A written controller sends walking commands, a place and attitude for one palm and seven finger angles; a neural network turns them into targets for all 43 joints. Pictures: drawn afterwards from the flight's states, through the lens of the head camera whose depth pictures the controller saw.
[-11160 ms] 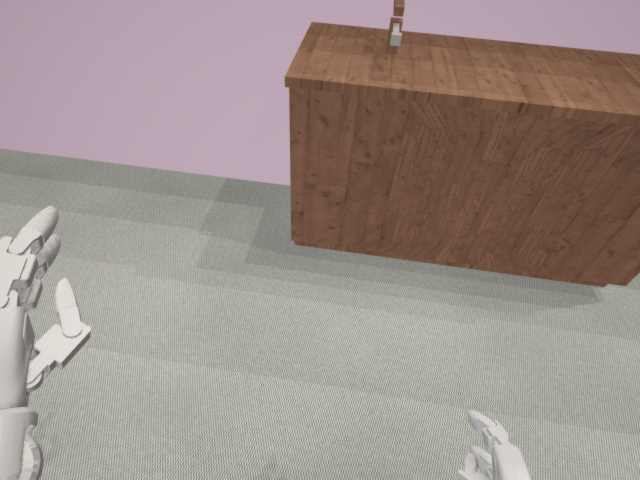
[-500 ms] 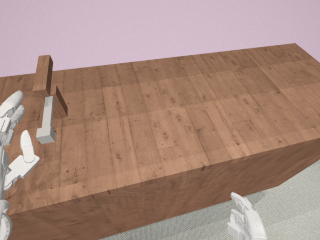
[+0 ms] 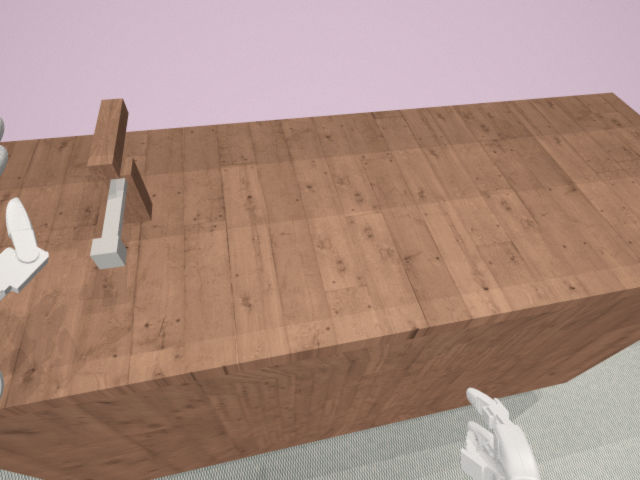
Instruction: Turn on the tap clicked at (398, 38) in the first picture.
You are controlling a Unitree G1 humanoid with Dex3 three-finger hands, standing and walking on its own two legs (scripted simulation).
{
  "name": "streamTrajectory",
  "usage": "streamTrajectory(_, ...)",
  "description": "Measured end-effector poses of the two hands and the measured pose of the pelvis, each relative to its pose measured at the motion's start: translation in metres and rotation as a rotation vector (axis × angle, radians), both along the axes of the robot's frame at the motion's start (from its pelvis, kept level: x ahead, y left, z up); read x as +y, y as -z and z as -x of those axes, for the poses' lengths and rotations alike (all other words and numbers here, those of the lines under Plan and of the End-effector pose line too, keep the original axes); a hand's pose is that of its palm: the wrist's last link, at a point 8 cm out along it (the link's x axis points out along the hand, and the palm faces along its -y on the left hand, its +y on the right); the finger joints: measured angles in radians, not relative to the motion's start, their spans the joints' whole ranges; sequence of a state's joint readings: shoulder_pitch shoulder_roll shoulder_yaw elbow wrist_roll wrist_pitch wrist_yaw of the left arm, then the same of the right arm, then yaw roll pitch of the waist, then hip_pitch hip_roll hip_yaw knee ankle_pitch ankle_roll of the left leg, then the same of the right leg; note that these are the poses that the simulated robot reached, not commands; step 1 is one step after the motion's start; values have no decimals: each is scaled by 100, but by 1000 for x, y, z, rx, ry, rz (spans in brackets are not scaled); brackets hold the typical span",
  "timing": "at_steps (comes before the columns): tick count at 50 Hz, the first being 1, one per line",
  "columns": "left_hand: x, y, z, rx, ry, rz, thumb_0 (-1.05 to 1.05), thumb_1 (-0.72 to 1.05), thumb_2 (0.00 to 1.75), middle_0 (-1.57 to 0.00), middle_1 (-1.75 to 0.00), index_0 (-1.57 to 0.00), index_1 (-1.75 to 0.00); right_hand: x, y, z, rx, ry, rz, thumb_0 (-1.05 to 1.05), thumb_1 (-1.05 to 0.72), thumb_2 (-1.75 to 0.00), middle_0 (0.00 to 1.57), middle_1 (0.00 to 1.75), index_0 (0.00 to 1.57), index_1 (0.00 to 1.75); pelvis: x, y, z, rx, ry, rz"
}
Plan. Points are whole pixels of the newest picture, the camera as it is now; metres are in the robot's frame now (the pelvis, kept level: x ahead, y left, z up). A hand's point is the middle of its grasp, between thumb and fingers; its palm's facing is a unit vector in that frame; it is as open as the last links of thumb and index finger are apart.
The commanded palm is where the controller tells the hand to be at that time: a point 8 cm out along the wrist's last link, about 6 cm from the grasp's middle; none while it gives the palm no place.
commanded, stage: look again from close up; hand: left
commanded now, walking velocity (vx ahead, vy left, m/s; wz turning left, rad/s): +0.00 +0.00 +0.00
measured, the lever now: (109, 252) +0.32 +0.30 +0.09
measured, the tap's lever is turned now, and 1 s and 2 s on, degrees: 0 0 0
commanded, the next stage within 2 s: come to a stop and stand still in 0.12 s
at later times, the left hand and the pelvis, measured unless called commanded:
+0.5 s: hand out of the picture +0.17 +0.30 +0.16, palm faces +0.42 -0.85 -0.31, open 7.5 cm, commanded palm +0.11 +0.32 +0.18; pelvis -0.05 +0.04 +0.00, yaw +0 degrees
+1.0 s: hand (41, 315) +0.20 +0.27 +0.17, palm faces +0.33 -0.86 -0.38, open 7.4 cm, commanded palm +0.14 +0.32 +0.18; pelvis -0.02 +0.04 +0.00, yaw -1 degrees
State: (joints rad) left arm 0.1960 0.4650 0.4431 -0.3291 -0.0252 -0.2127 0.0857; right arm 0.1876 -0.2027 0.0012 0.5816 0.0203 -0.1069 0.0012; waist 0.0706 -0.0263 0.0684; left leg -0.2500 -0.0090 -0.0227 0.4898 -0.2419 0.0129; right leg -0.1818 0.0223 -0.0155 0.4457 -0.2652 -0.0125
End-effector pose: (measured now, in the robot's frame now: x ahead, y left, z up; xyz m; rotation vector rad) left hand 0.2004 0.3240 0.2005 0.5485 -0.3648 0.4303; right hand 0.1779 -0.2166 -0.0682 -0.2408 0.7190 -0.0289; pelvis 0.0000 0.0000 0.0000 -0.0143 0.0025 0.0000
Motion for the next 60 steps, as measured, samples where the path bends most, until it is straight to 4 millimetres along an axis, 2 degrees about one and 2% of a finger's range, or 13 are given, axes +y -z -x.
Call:
streamTrajectory(3, -8, 3, 3, -16, 30, 54, 1, 89, 90, -21, -30, -21, -30, 2, -4, 9, -40, 17, -28, 1, -90, -90, 20, 30, 20, 30, 7, 1, 9, -13, 22, 3)
streamTrajectory(7, -36, 23, 20, 72, 168, 100, 1, 89, 90, -21, -30, -20, -30, 4, -11, 26, -82, 67, -24, 1, -90, -90, 20, 30, 20, 30, 16, 1, 18, -26, 33, 6)
streamTrajectory(9, -37, 33, 31, 114, 201, 105, 1, 89, 90, -21, -30, -21, -30, 6, -14, 36, -82, 88, -6, 1, -90, -90, 20, 30, 20, 30, 19, 1, 23, -31, 31, 8)
streamTrajectory(17, 7, 36, 66, 71, 85, 109, 1, 88, 90, -22, -30, -21, -30, 20, -12, 66, -34, 62, 56, 1, -90, -90, 20, 30, 20, 30, 31, 0, 43, -45, 11, 23)
streamTrajectory(21, 15, 33, 74, 18, 57, 136, 1, 88, 90, -21, -30, -21, -30, 32, -11, 71, -29, 33, 50, 1, -90, -90, 20, 30, 20, 30, 38, 1, 49, -48, 2, 28)
streamTrajectory(34, 15, 32, 74, 33, 69, 109, 1, 89, 90, -21, -30, -21, -30, 59, -7, 60, -48, -13, -17, 1, -90, -90, 20, 30, 20, 30, 40, 2, 45, -52, -17, 35)
streamTrajectory(38, 13, 34, 68, 39, 59, 122, 1, 89, 90, -21, -30, -21, -30, 55, -6, 54, -38, -20, -9, 1, -90, -90, 20, 30, 20, 30, 39, 1, 38, -46, -18, 30)
streamTrajectory(40, 23, 19, 58, 2, 52, 0, 1, 88, 90, -22, -30, -21, -30, 53, -5, 51, -25, -58, 23, 1, -90, -90, 20, 30, 20, 30, 35, 2, 38, -30, -24, 29)
streamTrajectory(42, 35, 9, 47, -60, 37, -5, 1, 88, 90, -22, -30, -21, -30, 50, -5, 47, -17, -68, 27, 1, -90, -90, 20, 30, 20, 30, 33, 2, 38, -22, -16, 22)
streamTrajectory(44, 33, 5, 40, -83, 40, 33, 1, 88, 90, -21, -30, -21, -30, 46, -6, 43, -41, -49, 9, 1, -90, -90, 20, 30, 20, 30, 34, 2, 36, -19, -6, 16)
streamTrajectory(51, -10, 25, 38, 60, 179, 66, 1, 89, 90, -21, -30, -20, -30, 30, -6, 37, -72, 51, -16, 1, -90, -90, 20, 30, 20, 30, 36, 2, 21, -3, 9, 8)
streamTrajectory(55, -1, 34, 37, 97, 134, 78, 1, 88, 90, -22, -30, -21, -30, 25, -4, 35, -32, 56, 14, 1, -90, -90, 20, 30, 20, 30, 31, 1, 13, -1, -3, 8)
streamTrajectory(60, 6, 30, 33, 37, 64, 116, 1, 88, 90, -22, -30, -21, -30, 24, -5, 23, -19, 26, 33, 1, -90, -90, 20, 30, 20, 30, 29, 0, 7, -3, -13, 10)
